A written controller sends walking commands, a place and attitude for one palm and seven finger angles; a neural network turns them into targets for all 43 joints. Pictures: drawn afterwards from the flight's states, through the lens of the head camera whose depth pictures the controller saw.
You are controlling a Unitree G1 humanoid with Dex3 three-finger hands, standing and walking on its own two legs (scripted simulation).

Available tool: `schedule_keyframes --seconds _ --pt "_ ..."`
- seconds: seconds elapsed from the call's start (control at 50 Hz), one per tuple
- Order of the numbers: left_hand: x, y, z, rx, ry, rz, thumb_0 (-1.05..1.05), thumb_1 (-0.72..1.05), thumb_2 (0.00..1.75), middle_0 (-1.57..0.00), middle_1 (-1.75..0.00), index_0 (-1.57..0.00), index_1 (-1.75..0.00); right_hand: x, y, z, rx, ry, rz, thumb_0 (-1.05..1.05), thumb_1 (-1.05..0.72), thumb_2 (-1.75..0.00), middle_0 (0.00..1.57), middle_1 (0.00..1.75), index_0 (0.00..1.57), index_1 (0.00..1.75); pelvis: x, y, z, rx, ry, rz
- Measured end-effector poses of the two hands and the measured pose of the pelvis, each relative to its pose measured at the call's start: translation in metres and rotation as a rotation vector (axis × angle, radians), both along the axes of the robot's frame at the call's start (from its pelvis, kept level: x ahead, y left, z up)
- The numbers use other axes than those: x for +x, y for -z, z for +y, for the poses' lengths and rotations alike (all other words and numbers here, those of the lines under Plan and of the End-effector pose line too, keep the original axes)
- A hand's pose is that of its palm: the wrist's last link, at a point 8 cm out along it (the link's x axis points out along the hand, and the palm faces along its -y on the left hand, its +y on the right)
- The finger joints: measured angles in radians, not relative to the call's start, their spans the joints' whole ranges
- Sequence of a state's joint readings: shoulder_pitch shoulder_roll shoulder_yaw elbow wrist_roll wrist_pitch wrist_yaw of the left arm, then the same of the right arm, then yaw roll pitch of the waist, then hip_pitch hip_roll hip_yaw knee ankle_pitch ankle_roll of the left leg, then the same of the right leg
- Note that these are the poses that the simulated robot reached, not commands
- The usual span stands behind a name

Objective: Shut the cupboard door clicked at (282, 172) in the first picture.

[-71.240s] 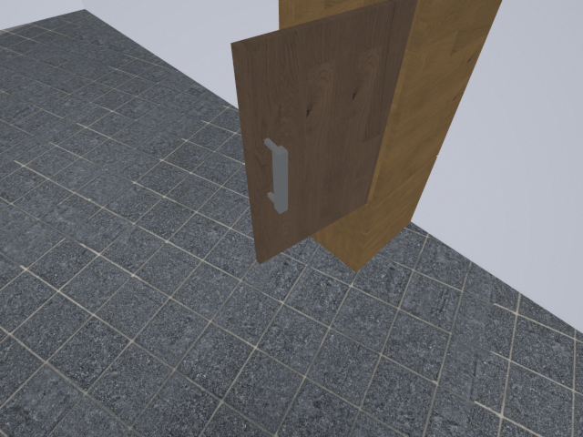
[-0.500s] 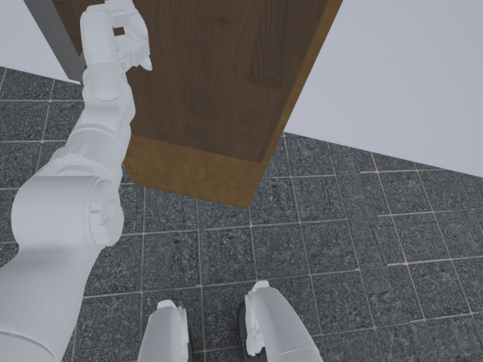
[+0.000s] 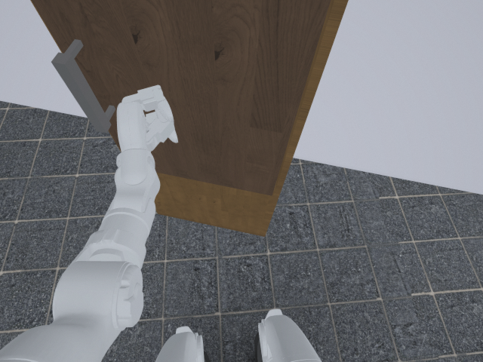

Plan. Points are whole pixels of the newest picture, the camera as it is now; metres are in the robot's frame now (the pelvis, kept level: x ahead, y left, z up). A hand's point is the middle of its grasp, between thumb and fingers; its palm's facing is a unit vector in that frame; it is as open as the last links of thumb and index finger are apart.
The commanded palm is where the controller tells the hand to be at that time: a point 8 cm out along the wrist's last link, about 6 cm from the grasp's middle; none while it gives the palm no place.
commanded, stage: pull the fist back off the door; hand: left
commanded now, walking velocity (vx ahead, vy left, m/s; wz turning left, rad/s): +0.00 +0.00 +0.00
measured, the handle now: (90, 90) +0.58 +0.22 +0.06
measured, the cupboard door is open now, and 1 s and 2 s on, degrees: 0 0 0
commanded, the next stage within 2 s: draw the hand back to the body in 0.08 s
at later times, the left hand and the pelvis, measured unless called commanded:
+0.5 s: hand (131, 150) +0.41 +0.12 +0.11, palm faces +0.09 -0.99 -0.05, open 3.1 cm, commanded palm +0.37 +0.17 +0.12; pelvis +0.02 -0.02 +0.04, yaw +1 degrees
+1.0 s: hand (13, 225) +0.29 +0.20 +0.17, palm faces +0.24 -0.93 -0.28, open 3.4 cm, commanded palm +0.25 +0.25 +0.20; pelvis +0.02 +0.00 +0.08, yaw +2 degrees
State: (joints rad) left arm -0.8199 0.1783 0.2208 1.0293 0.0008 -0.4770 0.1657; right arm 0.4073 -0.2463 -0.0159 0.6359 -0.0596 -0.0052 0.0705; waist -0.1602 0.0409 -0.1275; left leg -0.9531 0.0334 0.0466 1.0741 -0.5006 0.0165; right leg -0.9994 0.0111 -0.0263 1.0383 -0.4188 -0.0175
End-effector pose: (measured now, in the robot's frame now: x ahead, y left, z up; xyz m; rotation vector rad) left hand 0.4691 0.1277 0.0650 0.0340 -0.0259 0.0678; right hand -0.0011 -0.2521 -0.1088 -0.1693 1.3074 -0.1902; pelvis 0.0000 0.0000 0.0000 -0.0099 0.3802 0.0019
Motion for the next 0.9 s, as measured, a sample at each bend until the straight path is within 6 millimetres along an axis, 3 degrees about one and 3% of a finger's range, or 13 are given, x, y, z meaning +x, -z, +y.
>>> schedule_keyframes --seconds 0.16,0.3,0.54,0.72,0.9 --pt "-0.018 -0.001 0.006 0.007 -0.008 0.012 0.02 0.90 0.90 -1.30 -1.50 -1.30 -1.50 0.062 -0.003 -0.006 -0.003 -0.057 -0.111 0.00 -0.90 -0.90 0.20 0.30 0.20 0.30 0.010 -0.007 -0.007 0.006 -0.018 -0.035" --pt "-0.024 -0.015 0.011 0.008 0.004 -0.035 0.02 0.90 0.90 -1.30 -1.50 -1.30 -1.50 0.090 -0.006 -0.012 -0.008 -0.070 -0.173 0.00 -0.90 -0.90 0.20 0.30 0.20 0.30 0.013 -0.009 -0.011 0.012 -0.016 -0.046" --pt "-0.091 -0.053 0.050 0.020 -0.013 -0.028 0.02 0.90 0.90 -1.30 -1.50 -1.30 -1.50 0.116 -0.038 -0.005 0.016 -0.069 -0.278 0.01 -0.90 -0.90 0.20 0.30 0.20 0.30 0.020 -0.039 -0.016 0.015 -0.021 -0.177" --pt "-0.137 -0.080 0.065 0.011 0.021 -0.028 0.02 0.90 0.90 -1.28 -1.48 -1.28 -1.47 0.157 -0.066 0.000 0.011 -0.105 -0.454 0.01 -0.90 -0.90 0.20 0.30 0.20 0.30 0.019 -0.052 -0.013 0.017 -0.024 -0.265" --pt "-0.189 -0.109 0.099 0.215 -0.103 0.045 0.02 0.90 0.90 -1.11 -1.29 -1.11 -1.29 0.199 -0.101 0.022 -0.001 -0.132 -0.567 0.01 -0.90 -0.90 0.20 0.30 0.20 0.30 0.021 -0.071 -0.007 0.019 -0.028 -0.376"
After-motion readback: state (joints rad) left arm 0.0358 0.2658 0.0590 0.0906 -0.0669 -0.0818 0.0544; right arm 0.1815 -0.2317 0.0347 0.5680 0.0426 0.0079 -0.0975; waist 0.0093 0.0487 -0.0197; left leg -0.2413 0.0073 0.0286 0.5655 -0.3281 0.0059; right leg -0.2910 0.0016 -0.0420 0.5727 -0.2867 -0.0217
